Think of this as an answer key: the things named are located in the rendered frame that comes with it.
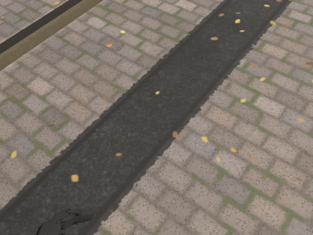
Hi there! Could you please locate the robot left hand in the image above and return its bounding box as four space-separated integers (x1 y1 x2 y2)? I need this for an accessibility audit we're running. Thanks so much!
36 208 95 235

